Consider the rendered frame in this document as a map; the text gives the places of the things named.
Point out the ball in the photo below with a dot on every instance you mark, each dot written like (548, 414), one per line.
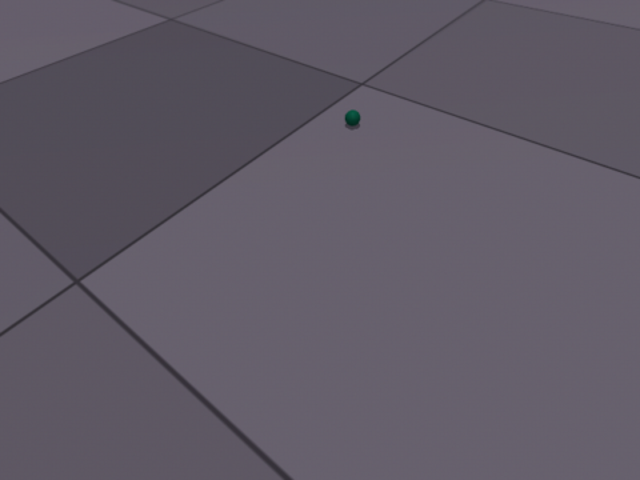
(352, 117)

